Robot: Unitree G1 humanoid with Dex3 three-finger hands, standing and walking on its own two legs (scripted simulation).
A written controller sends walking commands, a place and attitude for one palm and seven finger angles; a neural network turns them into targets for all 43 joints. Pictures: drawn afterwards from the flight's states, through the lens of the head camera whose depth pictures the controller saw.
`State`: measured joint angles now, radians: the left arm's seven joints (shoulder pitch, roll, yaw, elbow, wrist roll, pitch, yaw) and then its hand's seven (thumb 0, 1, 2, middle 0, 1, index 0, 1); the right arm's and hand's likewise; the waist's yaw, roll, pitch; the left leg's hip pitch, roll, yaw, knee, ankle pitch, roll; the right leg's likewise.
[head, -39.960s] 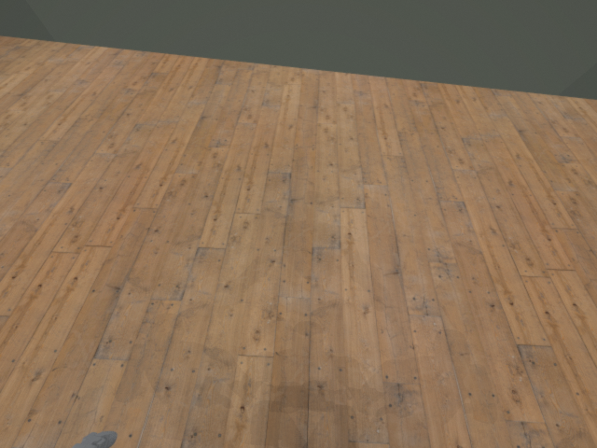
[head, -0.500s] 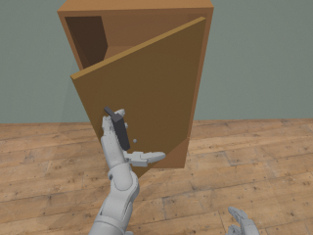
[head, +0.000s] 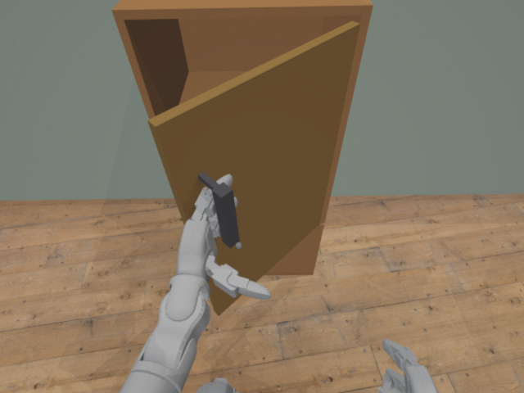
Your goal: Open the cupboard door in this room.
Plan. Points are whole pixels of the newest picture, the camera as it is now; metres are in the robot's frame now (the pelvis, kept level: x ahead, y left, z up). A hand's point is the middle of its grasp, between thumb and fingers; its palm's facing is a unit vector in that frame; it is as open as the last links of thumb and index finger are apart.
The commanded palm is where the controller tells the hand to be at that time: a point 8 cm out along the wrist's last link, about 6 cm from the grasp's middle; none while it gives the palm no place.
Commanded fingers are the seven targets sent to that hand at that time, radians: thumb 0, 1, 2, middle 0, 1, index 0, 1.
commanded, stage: slide the hand sideways off the handle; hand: left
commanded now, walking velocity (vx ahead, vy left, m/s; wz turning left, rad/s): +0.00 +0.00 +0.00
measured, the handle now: (218, 210) +0.37 +0.10 +0.09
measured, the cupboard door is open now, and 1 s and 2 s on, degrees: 44 45 45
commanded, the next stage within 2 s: draw the hand back to the body in 0.92 s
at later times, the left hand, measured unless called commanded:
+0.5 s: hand (219, 273) +0.27 +0.08 +0.08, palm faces +0.00 -1.00 +0.00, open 16.2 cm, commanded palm +0.24 +0.14 +0.08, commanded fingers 0.00 -0.50 0.30 -0.15 -0.30 -0.15 -0.30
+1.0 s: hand (179, 299) +0.23 +0.13 +0.07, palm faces +0.05 -1.00 -0.03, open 16.3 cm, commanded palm +0.21 +0.17 +0.08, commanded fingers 0.00 -0.50 0.30 -0.15 -0.30 -0.15 -0.30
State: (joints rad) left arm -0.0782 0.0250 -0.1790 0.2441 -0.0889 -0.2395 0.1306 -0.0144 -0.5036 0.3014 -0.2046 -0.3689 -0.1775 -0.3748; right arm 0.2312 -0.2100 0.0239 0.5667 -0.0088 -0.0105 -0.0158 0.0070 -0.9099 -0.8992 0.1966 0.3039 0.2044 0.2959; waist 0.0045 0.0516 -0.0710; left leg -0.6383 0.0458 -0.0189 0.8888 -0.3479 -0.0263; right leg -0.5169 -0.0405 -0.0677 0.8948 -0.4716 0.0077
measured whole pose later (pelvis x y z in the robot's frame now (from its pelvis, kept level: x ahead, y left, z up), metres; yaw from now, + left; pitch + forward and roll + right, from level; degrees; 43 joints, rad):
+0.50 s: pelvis +0.01 -0.01 +0.00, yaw -1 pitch +6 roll +0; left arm 0.27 0.07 -0.15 -0.07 -0.07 -0.26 0.10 -0.01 -0.50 0.30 -0.18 -0.32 -0.17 -0.31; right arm 0.22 -0.21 0.03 0.49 -0.02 -0.02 0.00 0.01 -0.91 -0.90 0.20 0.30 0.20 0.30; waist 0.01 0.04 -0.08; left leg -0.63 0.06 -0.01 0.90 -0.38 -0.03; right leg -0.52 -0.03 -0.05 0.92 -0.50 0.00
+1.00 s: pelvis +0.02 -0.02 -0.01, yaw +0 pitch +8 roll -1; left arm 0.49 0.15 0.03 -0.20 -0.21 -0.31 -0.11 -0.01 -0.50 0.30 -0.16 -0.31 -0.16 -0.30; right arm 0.26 -0.24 0.00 0.49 0.00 -0.09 -0.05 0.01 -0.91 -0.90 0.20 0.30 0.20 0.30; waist 0.01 0.05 -0.10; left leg -0.69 0.06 -0.04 0.96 -0.42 -0.05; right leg -0.56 -0.02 -0.09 0.97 -0.55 -0.02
